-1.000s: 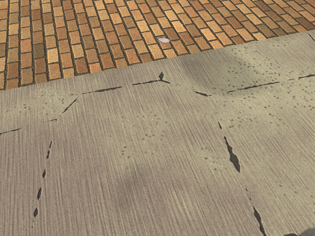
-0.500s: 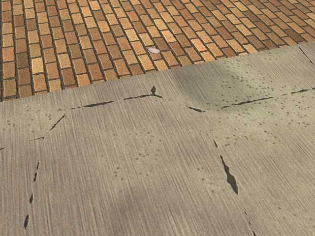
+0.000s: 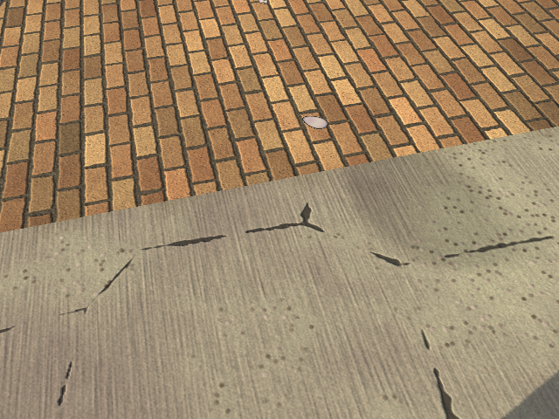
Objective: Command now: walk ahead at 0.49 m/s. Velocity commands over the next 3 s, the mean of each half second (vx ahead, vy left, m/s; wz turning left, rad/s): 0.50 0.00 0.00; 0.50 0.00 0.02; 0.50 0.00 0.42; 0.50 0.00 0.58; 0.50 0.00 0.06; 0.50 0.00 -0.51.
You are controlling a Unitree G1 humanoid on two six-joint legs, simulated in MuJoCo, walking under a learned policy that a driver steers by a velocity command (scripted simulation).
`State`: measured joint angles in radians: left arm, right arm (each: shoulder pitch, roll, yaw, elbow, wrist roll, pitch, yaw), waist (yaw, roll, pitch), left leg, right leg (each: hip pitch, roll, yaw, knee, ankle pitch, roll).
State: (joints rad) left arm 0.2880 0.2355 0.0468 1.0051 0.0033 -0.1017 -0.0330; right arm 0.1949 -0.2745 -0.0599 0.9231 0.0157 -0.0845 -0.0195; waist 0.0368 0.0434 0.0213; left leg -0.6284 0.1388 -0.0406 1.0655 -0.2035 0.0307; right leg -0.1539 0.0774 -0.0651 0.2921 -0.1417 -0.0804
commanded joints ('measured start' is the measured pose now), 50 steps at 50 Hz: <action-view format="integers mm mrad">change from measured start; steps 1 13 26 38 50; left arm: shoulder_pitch -38 101 -46 -383 -16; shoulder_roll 141 195 87 82 3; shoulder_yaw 21 40 22 9 -11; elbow -53 3 -86 -207 -62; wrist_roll -1 -22 -13 -23 69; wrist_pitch -16 36 28 2 -17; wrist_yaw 23 46 42 -3 42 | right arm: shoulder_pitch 8 -195 63 229 149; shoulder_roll -49 -81 -104 -131 15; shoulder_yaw -14 -8 -19 -31 22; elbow -51 -149 -33 56 32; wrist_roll -11 7 -22 1 -104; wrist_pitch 2 -26 -33 7 -32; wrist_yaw -1 58 40 8 80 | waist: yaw -39 -24 -21 -97 -33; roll -86 -115 8 16 -83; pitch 42 22 -9 70 -26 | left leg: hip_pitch -57 85 464 696 -8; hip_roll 34 -88 89 118 -27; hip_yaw -16 59 -123 -21 -110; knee -148 -566 -944 -887 91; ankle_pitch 161 138 244 295 -23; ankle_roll -26 38 212 152 95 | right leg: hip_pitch -54 249 -499 -521 50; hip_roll -276 -339 -233 -162 -351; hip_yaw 208 140 122 77 340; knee -211 -13 726 230 -159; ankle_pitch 86 412 -32 162 -62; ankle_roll -161 -85 57 34 -169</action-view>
